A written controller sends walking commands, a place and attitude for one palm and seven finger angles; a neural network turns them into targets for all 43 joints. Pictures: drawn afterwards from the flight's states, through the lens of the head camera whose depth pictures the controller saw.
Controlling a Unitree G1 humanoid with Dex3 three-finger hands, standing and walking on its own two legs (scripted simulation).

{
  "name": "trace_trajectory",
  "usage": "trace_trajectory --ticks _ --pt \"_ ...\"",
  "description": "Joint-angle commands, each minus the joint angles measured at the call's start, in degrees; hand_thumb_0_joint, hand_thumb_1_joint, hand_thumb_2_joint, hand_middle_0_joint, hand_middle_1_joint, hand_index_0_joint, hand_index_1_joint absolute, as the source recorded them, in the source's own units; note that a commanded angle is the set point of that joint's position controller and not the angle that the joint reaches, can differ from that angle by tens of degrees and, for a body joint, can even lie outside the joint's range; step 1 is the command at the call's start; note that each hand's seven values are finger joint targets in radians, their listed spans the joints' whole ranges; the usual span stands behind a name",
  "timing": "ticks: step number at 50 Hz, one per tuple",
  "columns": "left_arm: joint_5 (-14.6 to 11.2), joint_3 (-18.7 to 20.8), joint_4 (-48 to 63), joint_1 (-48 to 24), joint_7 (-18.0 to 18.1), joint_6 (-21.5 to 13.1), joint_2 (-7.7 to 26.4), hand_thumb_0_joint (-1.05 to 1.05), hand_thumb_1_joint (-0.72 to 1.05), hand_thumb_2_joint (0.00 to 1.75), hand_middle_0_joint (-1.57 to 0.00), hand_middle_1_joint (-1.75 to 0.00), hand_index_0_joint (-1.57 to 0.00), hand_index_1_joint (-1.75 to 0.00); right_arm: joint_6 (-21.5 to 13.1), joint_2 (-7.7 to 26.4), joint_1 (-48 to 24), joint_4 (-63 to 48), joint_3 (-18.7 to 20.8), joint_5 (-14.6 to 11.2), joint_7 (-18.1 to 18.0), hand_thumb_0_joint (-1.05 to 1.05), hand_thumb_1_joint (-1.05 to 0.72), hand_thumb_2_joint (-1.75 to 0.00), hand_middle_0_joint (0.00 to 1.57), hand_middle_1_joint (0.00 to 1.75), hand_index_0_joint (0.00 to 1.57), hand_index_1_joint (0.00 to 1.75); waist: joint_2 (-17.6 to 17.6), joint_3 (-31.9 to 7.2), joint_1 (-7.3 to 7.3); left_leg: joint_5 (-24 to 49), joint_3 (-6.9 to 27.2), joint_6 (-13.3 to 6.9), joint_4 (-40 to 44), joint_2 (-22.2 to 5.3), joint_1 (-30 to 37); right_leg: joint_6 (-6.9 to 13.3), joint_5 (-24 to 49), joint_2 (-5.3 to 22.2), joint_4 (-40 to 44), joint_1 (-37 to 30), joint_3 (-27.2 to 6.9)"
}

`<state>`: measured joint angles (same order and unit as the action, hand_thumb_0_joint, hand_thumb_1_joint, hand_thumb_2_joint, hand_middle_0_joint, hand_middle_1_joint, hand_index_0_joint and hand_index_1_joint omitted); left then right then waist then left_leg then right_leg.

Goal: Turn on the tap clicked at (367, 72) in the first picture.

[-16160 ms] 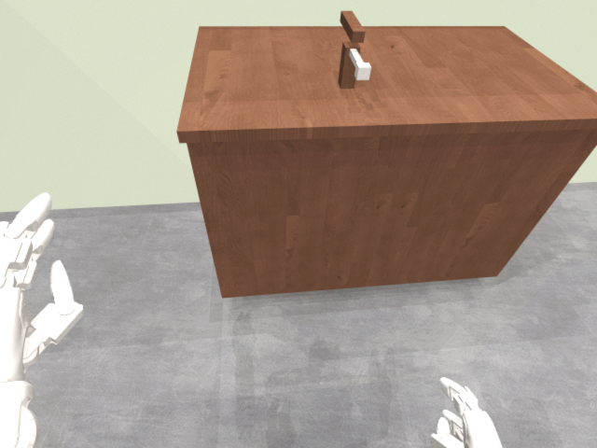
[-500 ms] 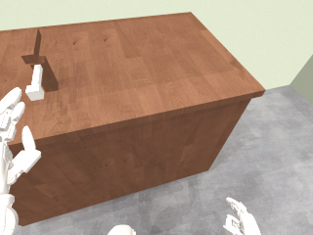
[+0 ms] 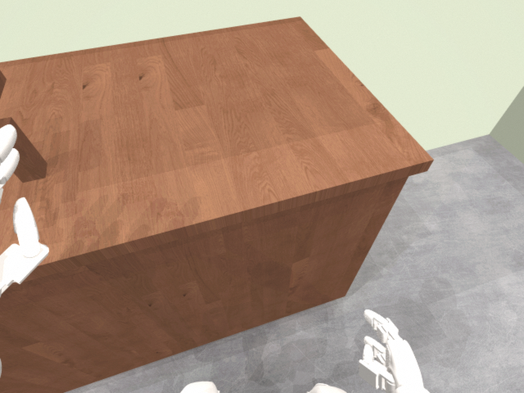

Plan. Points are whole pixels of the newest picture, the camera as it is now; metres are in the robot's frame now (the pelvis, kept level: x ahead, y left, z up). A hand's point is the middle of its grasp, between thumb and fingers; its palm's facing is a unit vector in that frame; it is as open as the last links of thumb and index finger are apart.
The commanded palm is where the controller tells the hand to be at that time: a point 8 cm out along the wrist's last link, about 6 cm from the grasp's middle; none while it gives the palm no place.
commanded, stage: come to a stop and stand still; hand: left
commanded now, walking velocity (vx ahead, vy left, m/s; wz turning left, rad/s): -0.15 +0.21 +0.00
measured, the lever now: out of the picture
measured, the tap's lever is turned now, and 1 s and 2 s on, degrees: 0 0 0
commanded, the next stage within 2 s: look again from close up in 0.76 s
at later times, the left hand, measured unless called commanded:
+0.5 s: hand out of the picture +0.22 +0.30 +0.23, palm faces +0.55 -0.74 -0.38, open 7.4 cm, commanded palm +0.14 +0.29 +0.20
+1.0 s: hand (15, 252) +0.21 +0.27 +0.19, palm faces +0.44 -0.84 -0.31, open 7.4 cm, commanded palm +0.16 +0.30 +0.20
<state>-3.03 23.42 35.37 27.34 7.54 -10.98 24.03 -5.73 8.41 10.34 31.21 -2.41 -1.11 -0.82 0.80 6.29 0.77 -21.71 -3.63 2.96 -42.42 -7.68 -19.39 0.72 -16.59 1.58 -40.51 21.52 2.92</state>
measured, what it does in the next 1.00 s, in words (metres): steps on the spot: left foot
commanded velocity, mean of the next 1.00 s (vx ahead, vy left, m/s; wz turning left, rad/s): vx -0.03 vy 0.03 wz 0.00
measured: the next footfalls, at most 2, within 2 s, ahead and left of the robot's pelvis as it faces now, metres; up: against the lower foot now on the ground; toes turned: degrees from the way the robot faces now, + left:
left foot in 0.24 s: +0.06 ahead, +0.11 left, +0.00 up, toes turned +5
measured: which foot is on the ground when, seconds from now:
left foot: up 0.00-0.22, down 0.24-1.00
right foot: down 0.00-1.00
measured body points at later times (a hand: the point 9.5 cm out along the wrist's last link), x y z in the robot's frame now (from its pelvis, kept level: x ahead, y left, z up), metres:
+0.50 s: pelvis -0.01 +0.00 +0.02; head +0.01 +0.02 +0.46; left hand +0.19 +0.34 +0.25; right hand +0.18 -0.21 -0.05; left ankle +0.02 +0.10 -0.71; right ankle +0.05 -0.11 -0.71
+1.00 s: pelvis +0.00 +0.02 +0.03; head +0.00 +0.03 +0.48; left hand +0.19 +0.31 +0.21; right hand +0.17 -0.21 -0.05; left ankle +0.02 +0.10 -0.71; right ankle +0.05 -0.10 -0.71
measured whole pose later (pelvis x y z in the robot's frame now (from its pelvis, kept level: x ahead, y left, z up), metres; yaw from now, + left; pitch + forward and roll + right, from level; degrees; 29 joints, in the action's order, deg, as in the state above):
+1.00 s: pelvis +0.00 +0.02 +0.03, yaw +0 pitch -2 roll -1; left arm -1.0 19.1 21.9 20.7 6.3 -14.5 17.2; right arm -10.4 12.9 14.9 33.9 -0.9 -0.7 -1.0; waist 0.0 1.6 2.1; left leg -13.4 -5.2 -2.3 -27.4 -0.6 -12.6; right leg 0.0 -8.8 -1.1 -23.2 13.8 -0.3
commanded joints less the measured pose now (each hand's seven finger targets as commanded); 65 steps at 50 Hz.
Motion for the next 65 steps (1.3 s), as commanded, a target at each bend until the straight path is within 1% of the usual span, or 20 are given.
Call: trace_trajectory --ticks 1,2,4,7,10,14,15,18,19,20,21,22,27,29,32,38,45,52,58,65 --pt "0.4 6.2 4.3 -5.6 2.1 -1.5 8.3 0.0 0.9 0.9 -0.2 -0.3 -0.2 -0.3 -3.0 7.9 -2.1 -6.1 4.0 -0.1 -1.2 0.0 -0.9 -0.9 0.2 0.3 0.2 0.3 -13.3 -10.8 -0.13 -6.5 3.5 -1.3 -15.5 4.8 -6.8 7.7 14.1 17.6 24.3 -9.6 -25.7" --pt "0.3 6.8 5.0 -6.1 2.6 -1.5 9.1 0.0 0.9 0.9 -0.2 -0.3 -0.2 -0.3 -2.7 7.4 -3.8 -5.7 3.5 -0.5 -1.5 0.0 -0.9 -0.9 0.2 0.3 0.2 0.3 -9.4 -9.9 -0.23 -6.1 4.3 -1.4 -14.8 4.2 -7.5 8.6 19.4 18.3 22.7 -10.1 -25.8" --pt "0.7 6.0 0.6 -1.9 2.9 -1.7 6.9 0.0 0.9 0.9 -0.2 -0.3 -0.2 -0.3 -1.9 7.0 -3.3 -5.0 2.5 0.1 -1.9 0.0 -0.9 -0.9 0.2 0.3 0.2 0.3 -10.0 -12.1 -0.1 -4.3 4.1 -1.4 -7.6 4.1 -6.1 7.6 30.4 16.1 17.5 -14.8 -16.0" --pt "1.2 5.7 1.1 -0.8 3.4 -2.0 7.0 0.0 0.9 0.9 -0.2 -0.3 -0.2 -0.3 -1.0 7.5 -4.9 -5.8 2.8 0.5 -2.6 0.0 -0.9 -0.9 0.2 0.3 0.2 0.3 -9.5 -14.2 0.31 0.1 1.5 -1.8 4.0 6.0 -2.6 6.1 39.4 14.4 14.2 -18.3 -11.5" --pt "1.5 3.8 7.7 -2.6 3.4 -1.5 6.8 0.0 0.9 0.9 -0.2 -0.3 -0.2 -0.3 0.0 8.2 -3.4 -6.8 3.8 0.7 -2.7 0.0 -0.9 -0.9 0.2 0.3 0.2 0.3 -7.4 -16.5 -0.37 11.3 0.7 -2.1 13.6 6.8 5.1 3.7 33.7 12.9 12.8 -16.4 -9.6" --pt "1.2 4.5 14.3 -0.8 3.7 -2.0 8.3 0.0 0.9 0.9 -0.2 -0.3 -0.2 -0.3 -0.8 10.2 -4.8 -8.6 4.5 0.1 -3.2 0.0 -0.9 -0.9 0.2 0.3 0.2 0.3 6.0 -16.6 0.75 27.5 8.2 -5.2 17.5 -2.0 8.5 -0.3 14.9 3.9 9.8 -10.8 -4.9" --pt "1.0 4.8 15.7 -1.5 3.6 -2.2 8.7 0.0 0.9 0.9 -0.2 -0.3 -0.2 -0.3 -0.9 9.7 -5.4 -8.6 3.8 0.4 -3.3 0.0 -0.9 -0.9 0.2 0.3 0.2 0.3 12.3 -15.5 0.57 26.0 9.2 -5.3 20.4 -2.4 5.4 -0.8 10.7 2.6 7.5 -11.3 -2.7" --pt "1.3 5.4 14.3 -3.6 3.6 -3.4 8.8 0.0 0.9 0.9 -0.2 -0.3 -0.2 -0.3 -2.3 9.6 -4.5 -7.2 3.7 1.0 -3.4 0.0 -0.9 -0.9 0.2 0.3 0.2 0.3 14.8 -13.4 0.75 22.5 9.3 -5.4 22.8 -3.7 2.0 -0.6 1.1 0.9 5.7 -11.8 -1.1" --pt "9.6 35.8 16.2 -61.2 2.1 -11.6 51.9 0.0 0.9 0.9 -0.2 -0.3 -0.2 -0.3 -7.8 10.1 5.7 -2.6 4.5 5.1 -2.1 0.0 -0.9 -0.9 0.2 0.3 0.2 0.3 5.5 -3.9 3.41 17.8 4.2 -7.3 9.3 -3.5 -9.8 -0.1 5.2 6.9 16.5 -6.2 -10.9" --pt "2.1 11.1 -19.5 -26.0 -1.5 -7.4 14.1 0.0 0.9 0.9 -0.2 -0.3 -0.2 -0.3 -7.2 4.5 1.1 -2.0 2.6 2.0 -1.3 0.0 -0.9 -0.9 0.2 0.3 0.2 0.3 0.4 -12.1 0.47 11.1 4.5 -3.3 7.2 7.2 2.6 6.4 11.6 8.4 18.2 -2.6 -14.7" --pt "1.2 9.4 -9.8 -18.6 -1.2 -7.7 13.6 0.0 0.9 0.9 -0.2 -0.3 -0.2 -0.3 -6.9 7.3 2.7 -6.0 4.2 0.6 -1.0 0.0 -0.9 -0.9 0.2 0.3 0.2 0.3 -0.1 -9.8 1.86 9.2 2.2 -2.3 8.8 6.2 5.0 5.2 19.7 9.5 20.8 -5.4 -18.7" --pt "-0.2 3.1 -17.1 -17.2 -1.5 -6.9 4.4 0.0 0.9 0.9 -0.2 -0.3 -0.2 -0.3 -7.6 7.6 1.5 -5.3 4.1 -0.6 -0.6 0.0 -0.9 -0.9 0.2 0.3 0.2 0.3 2.5 -13.8 0.44 11.8 1.1 -2.0 13.6 6.0 8.8 5.5 23.4 9.2 17.2 -10.1 -15.0" --pt "-0.5 -3.0 -6.2 -5.7 -1.9 -5.9 0.9 0.0 0.9 0.9 -0.2 -0.3 -0.2 -0.3 -7.0 9.9 -1.8 -7.6 4.3 -1.2 1.3 0.0 -0.9 -0.9 0.2 0.3 0.2 0.3 6.2 -10.1 2.12 5.2 5.4 -4.9 25.1 0.0 2.5 -0.1 4.2 1.3 12.8 -12.9 -5.1" --pt "0.5 -0.9 -4.0 -7.4 -1.3 -5.6 3.4 0.0 0.9 0.9 -0.2 -0.3 -0.2 -0.3 -6.6 10.0 -1.9 -8.6 3.8 -1.2 1.1 0.0 -0.9 -0.9 0.2 0.3 0.2 0.3 0.1 -8.1 1.93 -3.8 7.2 -5.2 28.4 -1.1 -5.0 -1.0 0.8 0.1 11.2 -16.0 -3.0" --pt "1.2 7.9 -0.1 -13.0 0.0 -5.5 11.9 0.0 0.9 0.9 -0.2 -0.3 -0.2 -0.3 -6.2 10.1 -2.8 -9.4 3.7 -1.0 -0.2 0.0 -0.9 -0.9 0.2 0.3 0.2 0.3 -3.3 -6.5 1.76 -13.1 7.3 -5.7 30.6 -1.0 -7.6 -1.6 -3.2 -0.8 12.2 -16.3 -3.0" --pt "1.9 5.4 2.2 -19.0 -0.2 -6.8 8.0 0.0 0.9 0.9 -0.2 -0.3 -0.2 -0.3 -7.9 9.1 -2.9 -8.6 3.1 0.4 -1.2 0.0 -0.9 -0.9 0.2 0.3 0.2 0.3 7.6 -6.9 0.94 -15.5 5.3 -6.3 27.9 1.5 -6.5 -0.2 -3.0 -0.1 15.1 -16.8 -5.5" --pt "2.0 -1.8 -4.6 -11.8 -1.1 -5.7 1.0 0.0 0.9 0.9 -0.2 -0.3 -0.2 -0.3 -8.6 9.7 -0.3 -6.1 3.7 0.5 -0.5 0.0 -0.9 -0.9 0.2 0.3 0.2 0.3 -0.8 -5.4 0.56 -7.1 3.1 -4.0 22.1 5.1 2.7 0.5 -11.1 0.8 25.7 -6.7 -10.6" --pt "1.8 4.3 -1.2 -11.9 -0.5 -5.5 7.2 0.0 0.9 0.9 -0.2 -0.3 -0.2 -0.3 -6.9 9.9 -2.5 -6.9 4.0 0.6 -1.1 0.0 -0.9 -0.9 0.2 0.3 0.2 0.3 2.5 -8.5 1.01 2.6 3.9 -3.7 25.3 4.2 4.8 -0.1 3.1 -1.1 21.9 -12.0 -7.1" --pt "0.6 3.9 6.3 -9.3 -0.4 -5.6 6.5 0.0 0.9 0.9 -0.2 -0.3 -0.2 -0.3 -6.5 9.7 -2.6 -8.3 4.1 0.7 -0.9 0.0 -0.9 -0.9 0.2 0.3 0.2 0.3 4.0 -15.1 0.9 21.7 3.3 -3.0 20.7 4.7 8.7 0.3 22.1 0.0 17.4 -19.0 -4.8" --pt "0.1 3.1 3.1 -4.2 -0.3 -3.8 4.6 0.0 0.9 0.9 -0.2 -0.3 -0.2 -0.3 -4.7 9.9 -1.7 -7.7 4.5 0.2 -0.6 0.0 -0.9 -0.9 0.2 0.3 0.2 0.3 2.4 -15.4 0.55 35.2 3.0 -1.3 18.5 3.5 12.7 0.0 29.9 -0.2 15.9 -17.5 -4.2"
